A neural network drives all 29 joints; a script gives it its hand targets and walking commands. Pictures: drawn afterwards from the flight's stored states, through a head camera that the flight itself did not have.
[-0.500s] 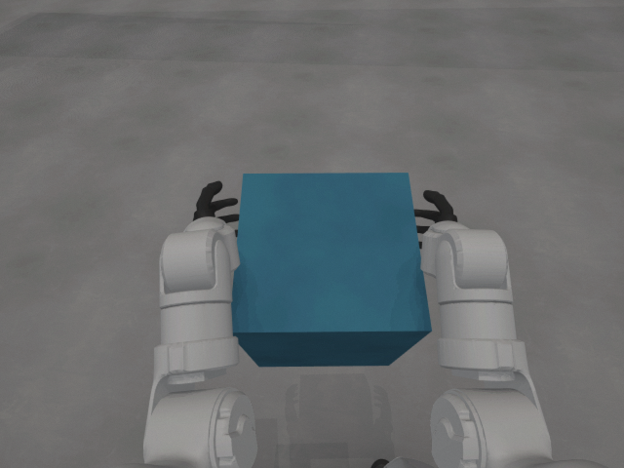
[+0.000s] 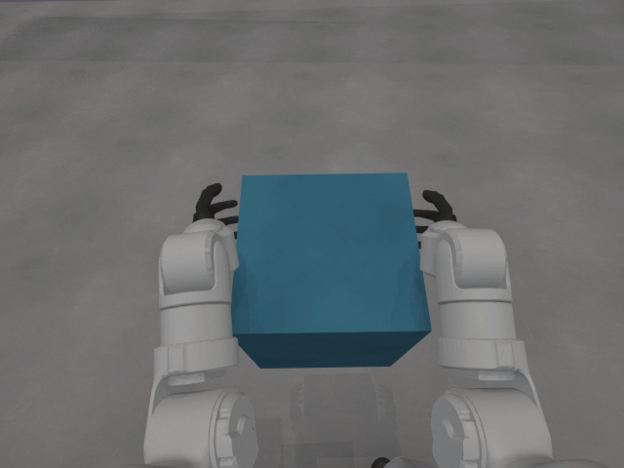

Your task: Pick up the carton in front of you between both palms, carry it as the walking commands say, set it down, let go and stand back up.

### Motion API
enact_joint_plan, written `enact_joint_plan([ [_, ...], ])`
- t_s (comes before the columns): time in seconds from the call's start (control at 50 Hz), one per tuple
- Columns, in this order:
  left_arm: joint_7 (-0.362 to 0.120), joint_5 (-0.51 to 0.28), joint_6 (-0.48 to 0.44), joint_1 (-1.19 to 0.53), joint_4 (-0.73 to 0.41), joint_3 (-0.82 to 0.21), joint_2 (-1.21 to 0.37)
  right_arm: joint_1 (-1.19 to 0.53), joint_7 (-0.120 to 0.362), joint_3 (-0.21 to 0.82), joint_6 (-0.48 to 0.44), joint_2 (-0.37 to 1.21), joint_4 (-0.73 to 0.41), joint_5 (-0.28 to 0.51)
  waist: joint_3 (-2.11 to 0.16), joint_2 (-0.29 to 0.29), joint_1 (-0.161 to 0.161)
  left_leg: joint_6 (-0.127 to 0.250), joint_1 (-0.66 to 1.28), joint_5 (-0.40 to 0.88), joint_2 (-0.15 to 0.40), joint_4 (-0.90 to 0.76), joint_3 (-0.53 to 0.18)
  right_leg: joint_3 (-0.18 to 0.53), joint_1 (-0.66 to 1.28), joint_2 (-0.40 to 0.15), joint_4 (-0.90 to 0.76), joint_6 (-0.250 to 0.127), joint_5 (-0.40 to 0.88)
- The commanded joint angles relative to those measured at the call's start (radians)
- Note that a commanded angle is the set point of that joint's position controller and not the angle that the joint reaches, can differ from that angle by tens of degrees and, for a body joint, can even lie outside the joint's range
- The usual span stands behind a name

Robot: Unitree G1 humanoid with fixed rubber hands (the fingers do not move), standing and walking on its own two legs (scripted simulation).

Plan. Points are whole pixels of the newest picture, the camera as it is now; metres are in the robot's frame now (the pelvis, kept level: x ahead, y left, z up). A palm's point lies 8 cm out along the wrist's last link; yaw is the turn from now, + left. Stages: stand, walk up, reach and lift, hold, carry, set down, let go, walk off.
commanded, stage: carry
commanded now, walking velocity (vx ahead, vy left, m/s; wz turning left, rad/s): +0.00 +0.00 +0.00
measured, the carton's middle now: (325, 282) +0.35 +0.01 +0.02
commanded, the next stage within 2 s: none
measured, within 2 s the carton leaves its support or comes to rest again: neither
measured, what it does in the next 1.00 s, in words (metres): stands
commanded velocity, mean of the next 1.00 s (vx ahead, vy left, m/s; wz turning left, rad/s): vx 0.00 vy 0.00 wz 0.00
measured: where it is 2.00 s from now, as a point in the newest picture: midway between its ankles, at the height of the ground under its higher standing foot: outside the picture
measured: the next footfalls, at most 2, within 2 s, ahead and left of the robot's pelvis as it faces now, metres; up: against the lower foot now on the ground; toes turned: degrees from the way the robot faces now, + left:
none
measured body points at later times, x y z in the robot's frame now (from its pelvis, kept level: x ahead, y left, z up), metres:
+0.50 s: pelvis +0.01 +0.00 +0.00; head -0.01 -0.01 +0.45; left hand +0.36 +0.14 +0.13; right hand +0.35 -0.15 +0.11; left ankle -0.09 +0.05 -0.66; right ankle +0.15 -0.10 -0.73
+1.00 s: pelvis +0.01 +0.01 +0.00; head +0.00 +0.00 +0.45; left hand +0.36 +0.17 +0.13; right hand +0.36 -0.13 +0.11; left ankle -0.09 +0.05 -0.66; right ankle +0.15 -0.10 -0.73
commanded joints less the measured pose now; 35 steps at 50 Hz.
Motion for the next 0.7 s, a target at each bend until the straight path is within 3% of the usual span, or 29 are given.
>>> enact_joint_plan([
  [0.0, -0.245, -0.401, 0.044, -0.569, 0.084, -0.572, -1.009, -0.785, 0.234, 0.559, -0.058, 0.978, -0.106, 0.388, -0.39, -0.014, 0.027, 0.019, -0.104, 0.274, 0.127, -0.189, -0.164, 0.072, 0.337, -0.051, 0.03, 0.006, 0.246],
  [0.02, -0.241, -0.368, 0.04, -0.577, 0.024, -0.553, -0.942, -0.709, 0.244, 0.548, -0.041, 0.996, -0.034, 0.369, -0.385, -0.084, 0.004, 0.013, -0.113, 0.258, 0.127, -0.234, -0.177, 0.079, 0.319, -0.069, -0.001, 0.002, 0.273],
  [0.04, -0.243, -0.405, 0.036, -0.62, -0.018, -0.592, -0.987, -0.749, 0.244, 0.575, -0.052, 1.047, -0.095, 0.406, -0.408, -0.092, 0.004, 0.014, -0.099, 0.236, 0.123, -0.213, -0.18, 0.092, 0.345, -0.07, 0.024, 0.004, 0.261],
  [0.06, -0.238, -0.374, 0.043, -0.625, 0.013, -0.601, -0.964, -0.741, 0.241, 0.545, -0.045, 1.029, -0.034, 0.381, -0.382, -0.059, 0.001, 0.016, -0.132, 0.242, 0.123, -0.236, -0.186, 0.089, 0.344, -0.064, 0.02, 0.003, 0.298],
  [0.08, -0.233, -0.379, 0.045, -0.628, 0.051, -0.556, -0.973, -0.772, 0.239, 0.555, -0.054, 1.004, -0.064, 0.392, -0.415, -0.098, 0.008, 0.007, -0.139, 0.179, 0.1, -0.208, -0.172, 0.128, 0.349, -0.086, -0.027, -0.008, 0.186],
  [0.1, -0.238, -0.391, 0.034, -0.635, -0.002, -0.563, -0.961, -0.748, 0.248, 0.531, -0.047, 1.006, -0.047, 0.398, -0.405, -0.067, 0.017, 0.0, -0.13, 0.268, 0.114, -0.219, -0.153, 0.073, 0.349, -0.066, 0.011, 0.005, 0.305],
  [0.14, -0.236, -0.377, 0.047, -0.559, 0.079, -0.568, -0.962, -0.7, 0.246, 0.504, -0.05, 0.999, 0.007, 0.381, -0.397, -0.038, 0.015, 0.01, -0.131, 0.284, 0.113, -0.206, -0.154, 0.058, 0.363, -0.044, 0.018, 0.002, 0.261],
  [0.16, -0.235, -0.362, 0.037, -0.604, 0.018, -0.569, -0.986, -0.72, 0.247, 0.52, -0.047, 1.013, -0.041, 0.354, -0.41, -0.074, 0.001, 0.022, -0.107, 0.121, 0.094, -0.231, -0.178, 0.12, 0.319, -0.07, -0.009, 0.019, 0.186],
  [0.22, -0.244, -0.384, 0.036, -0.626, 0.037, -0.593, -1.034, -0.798, 0.248, 0.528, -0.066, 1.025, -0.091, 0.385, -0.322, 0.043, 0.001, 0.056, -0.115, 0.188, 0.143, -0.298, -0.237, 0.089, 0.231, -0.046, -0.004, 0.005, 0.178],
  [0.26, -0.237, -0.375, 0.034, -0.606, 0.072, -0.552, -0.985, -0.791, 0.251, 0.563, -0.065, 1.017, -0.067, 0.4, -0.327, -0.008, 0.012, 0.02, -0.162, 0.282, 0.136, -0.266, -0.188, 0.057, 0.297, -0.04, 0.017, 0.008, 0.187],
  [0.28, -0.225, -0.362, 0.025, -0.627, 0.004, -0.574, -0.968, -0.751, 0.257, 0.532, -0.057, 1.045, -0.007, 0.396, -0.393, -0.052, 0.015, 0.007, -0.156, 0.191, 0.109, -0.221, -0.16, 0.064, 0.347, -0.038, 0.003, 0.027, 0.203],
  [0.3, -0.221, -0.363, 0.034, -0.578, 0.077, -0.552, -0.945, -0.726, 0.249, 0.525, -0.053, 0.985, -0.007, 0.375, -0.362, -0.063, 0.004, 0.011, -0.174, 0.305, 0.117, -0.243, -0.172, 0.076, 0.354, -0.052, 0.032, 0.007, 0.259],
  [0.32, -0.225, -0.338, 0.035, -0.575, 0.075, -0.535, -0.949, -0.714, 0.241, 0.523, -0.054, 0.984, -0.023, 0.35, -0.373, -0.096, 0.007, 0.011, -0.146, 0.263, 0.107, -0.212, -0.182, 0.087, 0.327, -0.048, 0.011, 0.004, 0.267],
  [0.34, -0.227, -0.34, 0.042, -0.534, 0.115, -0.523, -0.956, -0.719, 0.237, 0.508, -0.05, 0.969, -0.03, 0.35, -0.395, -0.067, 0.007, 0.008, -0.128, 0.185, 0.094, -0.18, -0.148, 0.104, 0.349, -0.065, 0.002, 0.014, 0.284],
  [0.36, -0.229, -0.334, 0.047, -0.487, 0.148, -0.481, -0.931, -0.728, 0.231, 0.536, -0.048, 0.963, -0.062, 0.369, -0.427, -0.144, -0.003, -0.003, -0.114, 0.096, 0.073, -0.152, -0.134, 0.154, 0.353, -0.1, -0.046, 0.019, 0.195],
  [0.38, -0.229, -0.367, 0.037, -0.587, 0.089, -0.533, -0.994, -0.751, 0.229, 0.52, -0.053, 0.98, -0.071, 0.356, -0.397, -0.109, 0.005, 0.001, -0.108, 0.116, 0.051, -0.185, -0.147, 0.186, 0.287, -0.104, -0.068, 0.025, 0.155],
  [0.42, -0.224, -0.36, 0.035, -0.646, 0.001, -0.569, -0.992, -0.748, 0.246, 0.52, -0.059, 1.052, -0.026, 0.383, -0.342, -0.002, -0.021, 0.036, -0.109, 0.264, 0.142, -0.359, -0.263, 0.107, 0.238, -0.074, 0.002, 0.014, 0.212],
  [0.44, -0.228, -0.383, 0.031, -0.66, -0.002, -0.59, -1.023, -0.77, 0.251, 0.529, -0.065, 1.034, -0.059, 0.387, -0.357, 0.036, -0.002, 0.06, -0.077, 0.31, 0.151, -0.328, -0.255, 0.061, 0.221, -0.037, 0.027, 0.023, 0.195],
  [0.46, -0.23, -0.396, 0.021, -0.652, -0.002, -0.583, -1.022, -0.834, 0.249, 0.572, -0.074, 1.044, -0.098, 0.422, -0.342, -0.002, 0.017, 0.05, -0.082, 0.408, 0.164, -0.252, -0.228, 0.06, 0.237, -0.035, 0.029, 0.012, 0.196],
  [0.48, -0.234, -0.37, 0.03, -0.587, 0.071, -0.555, -1.012, -0.839, 0.243, 0.593, -0.075, 1.04, -0.111, 0.412, -0.397, -0.058, 0.005, 0.046, -0.087, 0.467, 0.149, -0.216, -0.22, 0.072, 0.286, -0.037, 0.035, -0.003, 0.268],
  [0.52, -0.228, -0.355, 0.035, -0.588, 0.056, -0.577, -0.966, -0.696, 0.239, 0.518, -0.055, 0.994, 0.002, 0.347, -0.445, -0.028, 0.012, 0.008, -0.057, 0.425, 0.112, -0.177, -0.168, 0.105, 0.327, -0.065, 0.018, -0.003, 0.332],
  [0.54, -0.226, -0.339, 0.037, -0.542, 0.078, -0.566, -0.945, -0.671, 0.242, 0.504, -0.057, 0.985, 0.002, 0.359, -0.443, -0.028, -0.019, 0.01, -0.046, 0.474, 0.119, -0.201, -0.17, 0.074, 0.327, -0.056, 0.048, -0.012, 0.369],
  [0.56, -0.231, -0.38, 0.026, -0.619, 0.004, -0.604, -1.001, -0.715, 0.249, 0.529, -0.067, 1.028, -0.041, 0.377, -0.417, 0.01, -0.014, 0.0, -0.066, 0.596, 0.127, -0.189, -0.182, 0.052, 0.306, -0.047, 0.058, -0.021, 0.436],
  [0.58, -0.232, -0.384, 0.027, -0.619, 0.0, -0.587, -1.014, -0.755, 0.251, 0.552, -0.071, 1.019, -0.108, 0.404, -0.451, 0.009, 0.015, -0.01, -0.094, 0.632, 0.13, -0.178, -0.173, 0.068, 0.348, -0.051, 0.069, -0.023, 0.389],
  [0.6, -0.228, -0.372, 0.025, -0.636, 0.013, -0.573, -0.987, -0.796, 0.253, 0.572, -0.064, 1.031, -0.075, 0.414, -0.453, -0.052, 0.024, -0.014, -0.06, 0.611, 0.13, -0.137, -0.139, 0.048, 0.323, -0.035, 0.055, -0.013, 0.408],
  [0.62, -0.227, -0.368, 0.032, -0.557, 0.043, -0.576, -0.977, -0.766, 0.252, 0.595, -0.068, 1.039, -0.106, 0.426, -0.428, -0.035, -0.013, -0.02, -0.099, 0.67, 0.141, -0.2, -0.203, 0.044, 0.345, -0.051, 0.093, -0.018, 0.413],
  [0.64, -0.23, -0.368, 0.026, -0.606, 0.018, -0.58, -0.999, -0.763, 0.243, 0.566, -0.059, 1.016, -0.068, 0.397, -0.425, -0.023, 0.015, -0.008, -0.065, 0.67, 0.145, -0.193, -0.164, 0.026, 0.336, -0.034, 0.064, -0.016, 0.347],
  [0.66, -0.229, -0.36, 0.033, -0.548, 0.065, -0.582, -0.987, -0.72, 0.247, 0.553, -0.062, 1.012, -0.053, 0.406, -0.428, 0.038, 0.02, -0.029, -0.068, 0.763, 0.144, -0.172, -0.161, 0.025, 0.335, -0.035, 0.081, -0.021, 0.395],
  [0.68, -0.236, -0.386, 0.034, -0.556, 0.037, -0.598, -1.006, -0.718, 0.249, 0.56, -0.064, 1.001, -0.104, 0.397, -0.449, 0.019, 0.008, -0.021, -0.022, 0.756, 0.141, -0.197, -0.144, 0.004, 0.319, -0.031, 0.072, 0.003, 0.375],
])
